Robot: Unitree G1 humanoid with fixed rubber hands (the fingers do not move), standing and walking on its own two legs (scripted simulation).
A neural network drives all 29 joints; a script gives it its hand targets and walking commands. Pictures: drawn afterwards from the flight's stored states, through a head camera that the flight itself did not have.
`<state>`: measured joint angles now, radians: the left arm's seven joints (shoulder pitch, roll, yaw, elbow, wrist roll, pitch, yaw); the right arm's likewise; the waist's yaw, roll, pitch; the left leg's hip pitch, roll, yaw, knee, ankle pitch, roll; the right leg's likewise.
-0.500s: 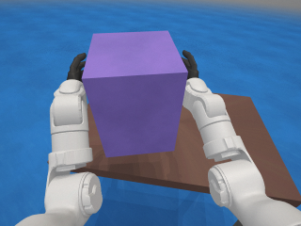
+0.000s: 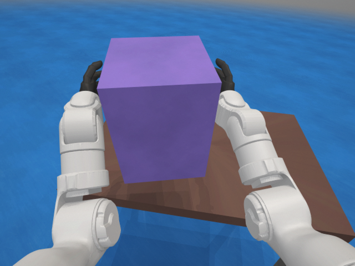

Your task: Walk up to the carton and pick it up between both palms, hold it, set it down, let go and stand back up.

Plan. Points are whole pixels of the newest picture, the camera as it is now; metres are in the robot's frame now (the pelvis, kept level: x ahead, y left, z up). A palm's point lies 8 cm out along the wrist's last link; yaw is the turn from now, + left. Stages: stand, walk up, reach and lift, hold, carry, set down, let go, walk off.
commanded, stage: hold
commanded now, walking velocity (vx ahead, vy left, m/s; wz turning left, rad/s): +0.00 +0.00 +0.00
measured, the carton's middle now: (160, 111) +0.37 +0.00 +0.22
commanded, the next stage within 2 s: none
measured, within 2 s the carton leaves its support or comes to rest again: neither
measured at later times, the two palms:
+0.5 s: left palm (92, 98) +0.37 +0.14 +0.25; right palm (223, 95) +0.37 -0.13 +0.26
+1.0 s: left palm (90, 97) +0.37 +0.14 +0.26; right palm (222, 94) +0.37 -0.13 +0.26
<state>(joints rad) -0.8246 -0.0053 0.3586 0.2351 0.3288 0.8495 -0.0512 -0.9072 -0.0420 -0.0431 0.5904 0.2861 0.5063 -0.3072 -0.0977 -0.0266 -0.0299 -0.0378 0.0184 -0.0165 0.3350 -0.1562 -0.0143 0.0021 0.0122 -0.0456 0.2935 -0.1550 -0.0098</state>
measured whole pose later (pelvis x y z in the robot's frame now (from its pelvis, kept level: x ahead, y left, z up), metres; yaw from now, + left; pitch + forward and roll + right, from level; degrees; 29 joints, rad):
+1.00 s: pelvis +0.01 +0.00 +0.00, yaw +0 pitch -9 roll -1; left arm -0.81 0.00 0.35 0.19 0.33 0.87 -0.06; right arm -0.90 -0.04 -0.02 0.57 0.29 0.51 -0.31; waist -0.10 -0.03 -0.02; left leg -0.02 0.02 -0.02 0.33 -0.16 -0.02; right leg 0.03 0.02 -0.05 0.28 -0.16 -0.01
